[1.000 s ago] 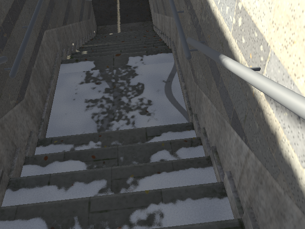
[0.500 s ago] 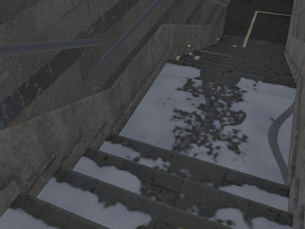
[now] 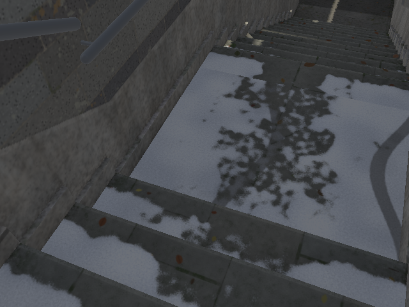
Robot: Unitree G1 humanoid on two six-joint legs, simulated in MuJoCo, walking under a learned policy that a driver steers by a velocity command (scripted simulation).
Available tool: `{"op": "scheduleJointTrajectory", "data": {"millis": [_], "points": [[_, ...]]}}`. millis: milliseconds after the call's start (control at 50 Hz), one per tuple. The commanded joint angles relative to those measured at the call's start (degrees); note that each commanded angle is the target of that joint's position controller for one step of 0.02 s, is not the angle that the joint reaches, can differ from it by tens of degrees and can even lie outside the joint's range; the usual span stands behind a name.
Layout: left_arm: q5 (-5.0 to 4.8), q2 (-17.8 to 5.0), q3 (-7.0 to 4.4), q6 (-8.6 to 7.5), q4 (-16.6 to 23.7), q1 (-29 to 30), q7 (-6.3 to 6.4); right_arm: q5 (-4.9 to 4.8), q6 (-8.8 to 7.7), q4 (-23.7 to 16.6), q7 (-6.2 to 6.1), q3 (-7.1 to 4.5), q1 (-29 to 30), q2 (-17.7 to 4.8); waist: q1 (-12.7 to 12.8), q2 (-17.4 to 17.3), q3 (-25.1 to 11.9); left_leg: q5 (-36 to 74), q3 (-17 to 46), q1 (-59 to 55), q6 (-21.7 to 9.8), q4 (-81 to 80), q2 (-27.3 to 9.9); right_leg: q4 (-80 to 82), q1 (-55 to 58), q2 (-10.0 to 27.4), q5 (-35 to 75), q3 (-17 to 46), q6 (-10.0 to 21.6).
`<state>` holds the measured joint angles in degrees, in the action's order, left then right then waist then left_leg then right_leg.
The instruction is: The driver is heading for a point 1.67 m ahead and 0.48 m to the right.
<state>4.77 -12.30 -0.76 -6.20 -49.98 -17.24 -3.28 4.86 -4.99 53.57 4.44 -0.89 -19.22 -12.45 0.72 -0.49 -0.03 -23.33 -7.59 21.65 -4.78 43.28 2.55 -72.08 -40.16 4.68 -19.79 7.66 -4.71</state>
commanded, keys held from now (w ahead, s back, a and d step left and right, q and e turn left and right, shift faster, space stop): e+shift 0.38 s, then shift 0.50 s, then w+shift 0.12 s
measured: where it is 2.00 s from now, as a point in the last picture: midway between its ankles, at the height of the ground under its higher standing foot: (281, 265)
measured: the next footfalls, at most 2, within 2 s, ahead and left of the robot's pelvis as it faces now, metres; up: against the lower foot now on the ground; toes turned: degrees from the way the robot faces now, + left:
right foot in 0.22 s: +0.23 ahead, -0.23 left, -0.15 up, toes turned -13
left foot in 0.58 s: +0.32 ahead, -0.03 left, -0.15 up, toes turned -22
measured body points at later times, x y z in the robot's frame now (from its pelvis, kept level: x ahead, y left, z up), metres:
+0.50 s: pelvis +0.18 -0.11 -0.14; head +0.21 -0.10 +0.31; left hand +0.31 +0.10 -0.27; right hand +0.31 -0.39 -0.20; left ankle +0.30 -0.01 -0.77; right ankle +0.19 -0.22 -0.86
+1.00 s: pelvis +0.25 -0.06 -0.14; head +0.27 -0.06 +0.31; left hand +0.42 +0.13 -0.27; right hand +0.23 -0.34 -0.25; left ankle +0.28 -0.01 -0.86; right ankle +0.17 -0.17 -0.83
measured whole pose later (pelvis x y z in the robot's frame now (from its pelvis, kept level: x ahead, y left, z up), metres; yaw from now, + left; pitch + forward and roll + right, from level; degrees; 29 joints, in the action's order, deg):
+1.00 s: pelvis +0.25 -0.06 -0.14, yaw -27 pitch +6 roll -1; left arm 4.2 -14.2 -1.7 -2.2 -45.2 -19.2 -3.9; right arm 0.1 -6.1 45.3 2.1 0.9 -12.6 -15.0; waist -1.5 -0.3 -4.3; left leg -19.8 -6.8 26.4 -7.5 38.8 1.4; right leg -51.9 -30.3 1.0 -27.7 -0.6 -6.4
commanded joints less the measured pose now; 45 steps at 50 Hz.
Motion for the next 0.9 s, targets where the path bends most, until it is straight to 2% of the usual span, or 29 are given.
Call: {"op": "scheduleJointTrajectory", "data": {"millis": [20, 60, 80, 120, 160, 180, 200, 220, 240, 260, 280, 300, 340, 360, 400, 420, 440, 480, 560, 600, 620, 640, 660, 680, 720, 760, 800, 880, 900], "points": [[2.37, -0.14, 1.06, 0.66, -4.3, -16.42, -2.66, 1.98, -3.07, -10.08, -2.03, -2.94, 8.84, -9.56, 5.46, 0.18, -2.02, 42.01, 8.22, 14.81, -10.61, -10.7, -17.78, 15.58, 17.6, 3.39, 31.23, -2.6, 0.66], [0.89, -3.57, -0.29, 0.79, 0.45, -3.26, -3.01, -1.26, -4.53, -8.31, -6.34, -2.64, 2.25, -8.84, 0.51, 1.39, -2.51, 25.14, 4.78, 1.72, -4.14, -4.12, -15.85, 34.44, 10.58, 4.73, 38.95, -3.53, 2.0], [1.08, -3.15, -0.2, 1.66, 0.18, 0.11, -3.18, -0.7, -4.16, -6.03, -7.25, -1.99, -3.22, -7.65, -1.97, -0.07, -0.41, 14.7, 3.21, 0.18, -0.13, 0.8, -14.6, 43.66, 12.23, 5.75, 46.46, -3.31, 2.5], [2.41, -2.38, -0.2, 1.98, 1.21, 3.99, -3.33, -1.03, -2.12, -3.02, -7.79, -1.74, -13.06, -7.14, -4.88, 0.26, 4.02, 10.22, 5.56, -3.39, 0.28, 5.16, -17.13, 51.19, 11.44, 3.21, 46.56, -7.91, 2.7], [3.4, -2.94, -0.87, 2.33, 3.01, 2.21, -2.31, -0.29, -0.81, -2.85, -6.11, -1.53, -12.02, -8.42, -2.22, -0.53, 5.08, 10.05, 8.61, -1.5, 0.6, 8.17, -21.85, 48.85, 17.55, 2.46, 40.72, -8.34, 3.28], [2.84, -6.03, -2.21, 2.53, 1.74, -1.48, -1.42, -0.04, -0.57, -4.37, -5.6, -2.67, -7.48, -12.5, 0.38, 1.14, 5.02, 7.11, 7.86, -1.72, 2.42, 11.88, -21.72, 51.06, 22.44, 0.88, 40.27, -10.22, 4.83], [1.32, -10.22, -4.75, 2.47, -0.31, -10.64, -0.62, 1.73, -0.08, -4.96, -3.82, -3.3, -2.9, -15.29, 5.68, 3.38, 0.93, 4.88, 3.18, 2.71, 4.51, 25.4, -18.75, 46.52, 35.78, -2.52, 43.29, -12.92, 6.26], [0.8, -17.06, -7.31, 2.72, -2.36, -17.56, 0.51, 0.64, 0.29, -6.76, -2.12, -3.65, -1.4, -13.19, 8.31, 9.76, -7.25, -2.45, -2.38, 6.8, 7.81, 42.81, -11.57, 44.6, 50.29, -1.14, 56.4, -9.28, 10.56], [0.01, -25.82, -8.88, 2.31, 0.55, -19.93, 0.62, -0.7, 0.48, -11.83, -0.61, -2.27, -7.56, -6.23, 3.08, 21.05, -23.81, -30.17, -1.66, 22.24, 11.78, 67.93, -3.96, 36.34, 73.41, 10.22, 73.84, 12.63, 24.08], [0.08, -23.81, -8.73, 1.53, 0.21, -24.63, -0.11, -3.83, -0.23, -15.88, -0.3, -2.02, 1.02, -8.03, 8.82, 14.65, -24.71, -34.23, 3.11, 32.35, 12.69, 78.69, -2.66, 36.39, 76.68, 14.38, 83.34, 15.6, 28.82], [-0.65, -20.1, -7.46, -0.41, 2.71, -21.25, -0.98, -6.89, -2.06, -22.32, -1.53, -1.66, 11.17, -10.13, 10.66, 13.13, -14.94, -35.62, 6.12, 46.5, 12.71, 77.41, -3.42, 40.23, 68.84, 19.06, 75.31, 20.01, 30.5], [-1.24, -17.47, -6.67, -0.77, 2.0, -20.19, -1.73, -7.13, -3.34, -24.52, -3.52, -1.8, 13.62, -11.0, 8.56, 10.86, -9.27, -33.35, 10.07, 50.71, 11.14, 76.77, -5.93, 41.36, 58.2, 21.74, 62.6, 26.46, 31.54], [-0.47, -11.05, -3.58, -0.22, 3.17, -14.17, -2.69, -3.89, -2.82, -22.16, -6.07, -0.67, 7.68, -11.31, 1.26, -0.54, -3.22, -23.54, 15.43, 38.68, 8.72, 66.56, -9.89, 43.52, 29.35, 20.43, 49.42, 22.78, 28.71], [0.2, -5.41, -1.09, 0.18, 4.78, -7.74, -1.86, -1.79, -1.45, -22.42, -7.06, 0.24, 4.69, -8.18, -3.15, -0.53, -2.31, -13.24, 16.53, 33.26, 8.96, 57.71, -11.45, 46.94, 18.4, 15.39, 37.94, 19.45, 25.52], [-2.51, -8.86, -1.09, -1.0, 10.26, 2.88, -0.51, 0.19, 0.98, -21.51, -6.94, -0.02, 0.26, -7.54, -7.13, 4.21, -0.33, 4.8, 9.86, 23.32, 9.77, 51.13, -7.63, 51.02, 0.34, 4.02, 15.7, 15.17, 23.13], [-3.67, -10.09, -1.09, -1.69, 11.15, 5.75, 0.52, 0.54, 2.17, -21.42, -5.41, 0.13, -0.22, -7.93, -7.26, 0.82, -1.34, 10.17, 8.12, 17.32, 10.34, 43.15, -7.13, 51.25, -4.22, 1.29, 8.99, 12.06, 20.66], [-3.58, -12.03, -1.53, -1.75, 11.73, 6.02, 1.94, -0.62, 3.41, -20.62, -4.27, 0.79, -2.84, -5.45, -8.17, 0.75, 0.48, 7.72, 5.84, 8.13, 10.96, 31.27, -7.23, 51.92, -10.74, -0.53, 6.14, 8.67, 18.8], [-2.14, -12.69, -2.01, -1.17, 11.4, 4.49, 2.46, -2.4, 4.78, -21.23, -3.11, 1.8, -0.27, -2.76, -5.36, 4.58, -0.76, 9.58, 4.26, 1.75, 11.56, 26.51, -6.85, 52.03, -10.18, 0.03, 3.45, 10.43, 16.94], [-3.7, -11.12, -2.52, 0.7, 10.55, -2.15, 1.02, -3.57, 4.48, -22.49, -4.85, 0.63, 7.7, -7.33, 2.75, 6.35, -7.76, 8.31, 7.46, 9.82, 9.56, -2.64, -4.52, 45.11, 22.4, 8.64, 18.25, 23.0, 22.5], [-4.19, -7.68, -1.41, 1.65, 8.73, -8.65, 0.01, -4.82, 2.83, -21.14, -6.01, -1.45, 7.56, -10.43, 3.63, 2.95, -12.55, 26.04, 12.53, 3.01, 3.12, -8.42, -7.87, 37.73, 26.71, 7.35, 22.33, 23.53, 19.97], [-3.85, -3.28, -0.03, 2.28, 11.26, -10.56, 0.42, -4.25, 1.34, -19.93, -6.4, -2.06, 7.44, -13.92, 5.37, -5.76, -18.04, 45.93, 17.3, -13.89, -6.35, -8.27, -13.32, 32.95, 13.91, -0.04, 8.3, 12.77, 13.46], [-2.54, -2.17, 0.43, 3.23, 15.17, -5.43, 0.75, -3.24, 0.21, -19.04, -5.58, -2.92, 4.94, -15.83, 1.5, -12.65, -14.35, 49.97, 29.14, -22.84, -15.55, -16.72, -20.57, 24.44, -3.33, -9.86, -8.66, 0.28, 5.12], [-1.18, -7.13, -1.61, 4.47, 17.23, 5.12, 1.83, -2.0, -0.17, -16.93, -5.0, -4.3, -3.04, -16.41, -6.6, -6.45, -13.09, 45.39, 38.89, -27.01, -18.86, -19.12, -23.85, 9.54, -11.42, -12.54, -20.58, 1.08, 0.51], [-1.65, -6.66, -2.08, 5.17, 17.3, 5.81, 3.17, -1.5, 0.42, -14.5, -4.21, -4.24, -2.82, -14.85, -5.28, -1.06, -10.54, 46.0, 38.45, -26.44, -16.9, -17.66, -24.87, -3.86, -17.73, -12.44, -15.57, 4.15, -1.07], [-1.33, -7.42, -2.01, 4.94, 14.27, -0.04, 4.49, -2.18, 1.75, -16.07, -2.45, -2.67, 5.63, -10.09, -0.93, -5.15, -7.15, 54.94, 27.03, -16.26, -12.11, -15.34, -19.45, -15.55, -19.15, -13.29, -6.87, 5.58, -1.32], [0.46, -6.33, -1.17, 4.68, 12.63, -3.21, 2.99, -2.97, 1.55, -16.48, -1.84, -0.62, 9.98, -6.3, 1.92, -2.42, -9.87, 46.51, 20.4, -9.98, -9.31, -16.45, -15.8, -19.71, -14.79, -10.66, -0.12, 2.67, -1.01], [0.01, -5.15, -1.18, 4.47, 9.44, -8.13, 0.65, -3.66, 0.68, -15.63, -0.92, 0.88, 11.9, -4.07, 4.14, -2.55, -8.39, 31.07, 15.55, -1.36, -7.37, -18.5, -12.39, -20.71, -8.06, -7.81, 4.54, 0.66, -2.64], [-0.9, -5.27, -1.9, 3.35, 9.11, -3.14, -2.67, -6.46, -1.18, -14.85, -1.1, 1.96, 14.85, -6.7, 3.37, -2.76, -5.19, 5.67, 10.27, 4.26, -0.76, -19.83, -8.71, 4.21, 1.84, -1.74, 4.2, -6.59, -5.85], [-0.86, -6.22, -2.14, 3.63, 8.33, -2.02, -2.99, -6.56, -1.81, -13.14, -0.97, 1.07, 10.95, -10.43, 0.62, -3.7, -5.17, -7.28, 12.59, 2.55, -0.63, -20.53, -9.37, 15.58, 4.9, -1.28, 0.03, -8.94, -6.56]]}}
Velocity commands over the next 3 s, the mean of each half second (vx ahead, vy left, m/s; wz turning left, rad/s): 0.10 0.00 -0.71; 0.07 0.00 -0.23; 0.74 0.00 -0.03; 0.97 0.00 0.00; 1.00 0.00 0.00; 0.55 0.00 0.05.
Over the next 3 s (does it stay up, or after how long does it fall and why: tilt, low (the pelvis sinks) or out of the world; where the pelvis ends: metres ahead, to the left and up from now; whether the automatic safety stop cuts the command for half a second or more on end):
stays up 1.57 -0.54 -0.57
